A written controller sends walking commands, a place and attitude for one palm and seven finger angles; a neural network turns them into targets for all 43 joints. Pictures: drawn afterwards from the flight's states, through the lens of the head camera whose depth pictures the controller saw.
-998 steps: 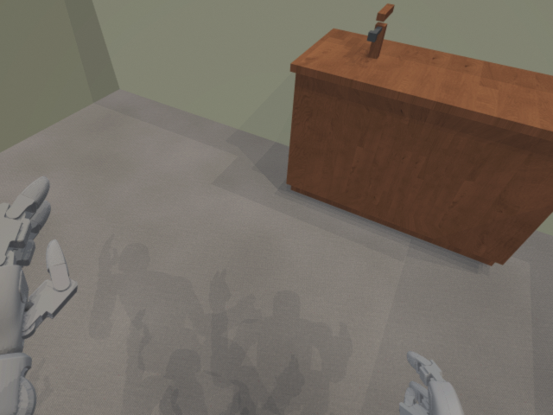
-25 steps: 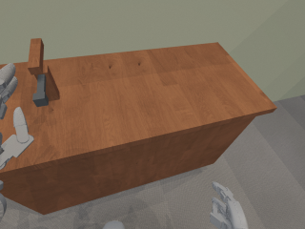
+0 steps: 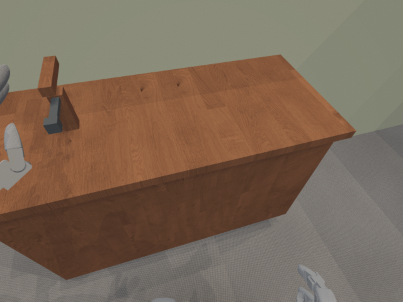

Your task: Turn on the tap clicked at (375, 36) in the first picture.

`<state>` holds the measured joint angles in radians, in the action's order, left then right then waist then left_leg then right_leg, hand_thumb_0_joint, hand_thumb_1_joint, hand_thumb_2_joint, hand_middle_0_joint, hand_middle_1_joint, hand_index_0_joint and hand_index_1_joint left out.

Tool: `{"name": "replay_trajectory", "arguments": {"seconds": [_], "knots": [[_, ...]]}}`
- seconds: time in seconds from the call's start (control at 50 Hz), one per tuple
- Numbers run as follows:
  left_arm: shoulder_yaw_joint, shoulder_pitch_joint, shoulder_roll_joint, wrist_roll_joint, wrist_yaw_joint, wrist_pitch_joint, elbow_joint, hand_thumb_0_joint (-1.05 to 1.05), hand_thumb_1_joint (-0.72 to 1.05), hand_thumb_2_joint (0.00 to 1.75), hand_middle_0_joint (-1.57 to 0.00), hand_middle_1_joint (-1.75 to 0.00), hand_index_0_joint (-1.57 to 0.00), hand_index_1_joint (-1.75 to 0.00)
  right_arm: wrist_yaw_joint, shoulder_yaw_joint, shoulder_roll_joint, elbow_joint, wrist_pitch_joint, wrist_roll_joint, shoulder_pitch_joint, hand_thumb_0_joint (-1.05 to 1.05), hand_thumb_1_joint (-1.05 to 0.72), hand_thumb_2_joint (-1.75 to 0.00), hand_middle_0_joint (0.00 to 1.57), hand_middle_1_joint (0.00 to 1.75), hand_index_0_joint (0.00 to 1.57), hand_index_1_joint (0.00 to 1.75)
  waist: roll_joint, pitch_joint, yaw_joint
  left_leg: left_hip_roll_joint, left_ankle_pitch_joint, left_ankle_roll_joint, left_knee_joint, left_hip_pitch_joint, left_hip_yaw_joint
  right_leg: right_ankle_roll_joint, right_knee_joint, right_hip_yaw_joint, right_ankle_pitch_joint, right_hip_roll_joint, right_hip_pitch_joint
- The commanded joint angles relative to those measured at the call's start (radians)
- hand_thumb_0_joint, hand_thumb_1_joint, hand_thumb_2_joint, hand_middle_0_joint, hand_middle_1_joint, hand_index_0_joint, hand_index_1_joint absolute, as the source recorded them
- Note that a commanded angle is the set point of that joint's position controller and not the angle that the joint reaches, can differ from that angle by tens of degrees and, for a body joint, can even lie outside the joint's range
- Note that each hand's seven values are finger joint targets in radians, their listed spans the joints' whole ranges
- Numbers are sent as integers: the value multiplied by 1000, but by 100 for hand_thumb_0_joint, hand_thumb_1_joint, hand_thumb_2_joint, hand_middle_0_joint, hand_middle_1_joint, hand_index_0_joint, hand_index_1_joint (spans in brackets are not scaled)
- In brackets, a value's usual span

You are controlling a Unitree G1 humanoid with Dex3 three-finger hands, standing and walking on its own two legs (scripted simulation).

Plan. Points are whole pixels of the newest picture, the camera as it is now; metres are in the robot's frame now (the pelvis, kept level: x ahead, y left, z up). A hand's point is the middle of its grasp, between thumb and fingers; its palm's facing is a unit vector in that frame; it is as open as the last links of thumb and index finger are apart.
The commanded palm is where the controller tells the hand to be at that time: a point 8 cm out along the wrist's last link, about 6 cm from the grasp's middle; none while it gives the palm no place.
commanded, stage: come to a stop and stand still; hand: left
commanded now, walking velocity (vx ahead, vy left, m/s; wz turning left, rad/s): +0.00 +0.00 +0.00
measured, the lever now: (53, 125) +0.44 +0.37 +0.08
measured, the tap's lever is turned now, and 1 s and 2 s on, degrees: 0 0 0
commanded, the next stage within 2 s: look again from close up in 1.22 s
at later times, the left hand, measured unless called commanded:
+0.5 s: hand (50, 172) +0.24 +0.23 +0.20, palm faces +0.38 -0.84 -0.38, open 7.4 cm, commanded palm +0.18 +0.26 +0.19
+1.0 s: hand (33, 166) +0.25 +0.26 +0.19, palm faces +0.36 -0.86 -0.37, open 7.4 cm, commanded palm +0.20 +0.30 +0.19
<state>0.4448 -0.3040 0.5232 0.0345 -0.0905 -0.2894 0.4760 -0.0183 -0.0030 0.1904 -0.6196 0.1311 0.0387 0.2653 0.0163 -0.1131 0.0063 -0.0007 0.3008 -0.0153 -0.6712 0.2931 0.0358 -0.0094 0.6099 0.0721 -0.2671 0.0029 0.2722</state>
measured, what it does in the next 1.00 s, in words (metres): stands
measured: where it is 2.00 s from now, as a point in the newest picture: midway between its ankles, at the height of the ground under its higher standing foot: outside the picture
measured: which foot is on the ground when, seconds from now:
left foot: down 0.00-1.00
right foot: down 0.00-1.00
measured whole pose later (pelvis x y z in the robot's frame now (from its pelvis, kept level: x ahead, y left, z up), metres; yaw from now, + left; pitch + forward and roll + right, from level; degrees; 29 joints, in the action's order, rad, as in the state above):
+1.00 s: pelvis +0.02 +0.03 +0.02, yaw -3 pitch -1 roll -1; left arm 0.36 -0.44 0.37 0.05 -0.13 -0.19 0.52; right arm -0.04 0.05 0.19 -0.57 0.09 -0.02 0.16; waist -0.02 -0.06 0.02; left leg -0.02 0.20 -0.05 -0.41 0.20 -0.02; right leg 0.03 0.33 0.01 -0.13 -0.02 0.18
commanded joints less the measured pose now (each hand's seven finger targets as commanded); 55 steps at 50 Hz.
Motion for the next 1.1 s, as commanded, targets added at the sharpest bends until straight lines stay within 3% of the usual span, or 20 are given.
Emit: {"name": "replay_trajectory", "arguments": {"seconds": [0.0, 0.02, 0.04, 0.1, 0.14, 0.2, 0.22, 0.24, 0.28, 0.32, 0.4, 0.46, 0.52, 0.6, 0.66, 0.72, 0.74, 0.84, 0.94, 1.08], "knots": [[157, 119, 133, 20, -13, -78, -19, 0, 90, 90, -20, -30, -20, -30, -3, -28, 155, 154, 97, -49, -92, 0, -90, -90, 20, 30, 20, 30, 233, 128, 27, 120, 200, -8, 386, 84, 98, -10, -59, -85, -96, -26, 3], [80, 81, 26, 34, -6, -57, -86, 0, 90, 90, -20, -30, -20, -30, 3, -25, 152, 149, 100, -42, -108, 0, -90, -90, 20, 30, 20, 30, 200, 95, 25, 109, 253, -17, 392, 95, 74, -9, -104, -104, -43, -29, -19], [23, 57, -13, 32, -2, -42, -94, 0, 90, 90, -20, -30, -20, -30, 7, -32, 163, 146, 103, -31, -69, 0, -90, -90, 20, 30, 20, 30, 77, 95, 20, 84, 249, -18, 356, 87, 62, -10, -170, -147, -35, -35, -38], [-85, 27, -62, 25, 12, 19, -96, 0, 90, 90, -20, -30, -20, -30, 12, -37, 156, 144, 109, -15, -72, 0, -90, -90, 20, 30, 20, 30, -263, 95, 13, 21, 129, -14, 194, -70, -22, -30, -358, -247, -270, -102, 113], [-106, 69, -59, 21, 4, 45, -50, 0, 90, 90, -20, -30, -20, -30, 7, -31, 151, 154, 102, -13, -88, 0, -90, -90, 20, 30, 20, 30, -224, 105, 6, 22, 71, -15, 204, -107, -29, -29, -372, -241, -259, -102, 113], [-37, 96, 2, -3, -22, 50, 69, 0, 90, 90, -20, -30, -20, -30, -10, -22, 152, 169, 90, -30, -137, 0, -90, -90, 20, 30, 20, 30, -109, 140, 12, 26, 48, -14, 246, -85, -27, -18, -363, -216, -213, -89, 56], [38, 151, 97, -8, -38, 37, 171, 0, 90, 90, -20, -30, -20, -30, -14, -19, 152, 178, 84, -36, -155, 0, -90, -90, 20, 30, 20, 30, -45, 159, 17, 25, 58, -15, 267, -84, -28, -15, -359, -212, -203, -84, 32], [33, 110, 57, -5, -41, 30, 180, 0, 90, 90, -20, -30, -20, -30, -21, -13, 138, 184, 85, -41, -161, 0, -90, -90, 20, 30, 20, 30, 7, 179, 16, 29, 50, -17, 278, -81, -27, -16, -348, -196, -175, -84, -1], [62, 64, 72, -4, -51, 31, 240, 0, 90, 90, -20, -30, -20, -30, -25, -8, 135, 195, 83, -45, -163, 0, -90, -90, 20, 30, 20, 30, 102, 184, 19, 32, 46, -14, 299, -52, -19, -18, -338, -188, -128, -75, -51], [89, 28, 100, -2, -61, 34, 304, 0, 90, 90, -20, -30, -20, -30, -27, -8, 139, 205, 78, -46, -160, 0, -90, -90, 20, 30, 20, 30, 147, 212, 21, 38, 18, -10, 313, -38, -9, -17, -313, -165, -66, -63, -103], [51, -37, 35, 14, -68, 32, 270, 0, 90, 90, -20, -30, -20, -30, -33, -12, 148, 203, 80, -50, -157, 0, -90, -90, 20, 30, 20, 30, 127, 212, 15, 25, -98, 2, 293, -57, -18, -12, -316, -147, 93, -54, -143], [14, -83, -23, 17, -64, 33, 164, 0, 90, 90, -20, -30, -20, -30, -34, -23, 164, 182, 74, -51, -140, 0, -90, -90, 20, 30, 20, 30, 20, 217, 7, 31, -170, 7, 284, -88, -14, -7, -309, -127, 189, -50, -146], [-30, -127, -70, 17, -55, 45, 61, 0, 90, 90, -20, -30, -20, -30, -33, -30, 172, 173, 63, -46, -138, 0, -90, -90, 20, 30, 20, 30, -11, 182, 6, 39, -197, 7, 307, -104, -14, 1, -312, -109, 209, -39, -115], [-40, -62, -53, 11, -50, 50, 68, 0, 90, 90, -20, -30, -20, -30, -36, -25, 165, 178, 43, -43, -149, 0, -90, -90, 20, 30, 20, 30, -54, 157, 7, 46, -143, 4, 339, -89, -10, 13, -328, -103, 155, -27, -102], [-20, -2, -21, 6, -52, 48, 138, 0, 90, 90, -20, -30, -20, -30, -40, -18, 157, 188, 31, -48, -168, 0, -90, -90, 20, 30, 20, 30, -18, 187, 12, 38, -175, 3, 348, -96, -15, 13, -312, -92, 198, -23, -144], [22, 38, 41, 4, -57, 42, 266, 0, 90, 90, -20, -30, -20, -30, -42, -11, 152, 199, 31, -57, -188, 0, -90, -90, 20, 30, 20, 30, 84, 245, 17, 31, -258, 6, 348, -126, -16, 12, -278, -76, 271, -17, -195], [5, 18, 15, 7, -57, 42, 277, 0, 90, 90, -20, -30, -20, -30, -42, -6, 141, 203, 31, -57, -187, 0, -90, -90, 20, 30, 20, 30, 98, 248, 17, 34, -293, 8, 344, -128, -13, 11, -268, -67, 290, -18, -208], [21, -85, -1, 17, -61, 48, 275, 0, 90, 90, -20, -30, -20, -30, -35, -4, 136, 205, 26, -61, -183, 0, -90, -90, 20, 30, 20, 30, 81, 275, 21, 36, -384, 22, 318, -135, -12, 6, -260, -62, 351, -21, -237], [-4, -131, -46, 23, -50, 61, 167, 0, 90, 90, -20, -30, -20, -30, -32, -13, 144, 191, 6, -56, -172, 0, -90, -90, 20, 30, 20, 30, 9, 222, 14, 45, -292, 29, 345, -106, -10, 10, -283, -68, 293, -18, -195], [-34, -9, -38, 8, -51, 55, 210, 0, 90, 90, -20, -30, -20, -30, -38, -13, 148, 198, -2, -51, -189, 0, -90, -90, 20, 30, 20, 30, 69, 190, 16, 46, -130, 30, 406, -59, 8, 14, -278, -66, 199, 0, -188]]}}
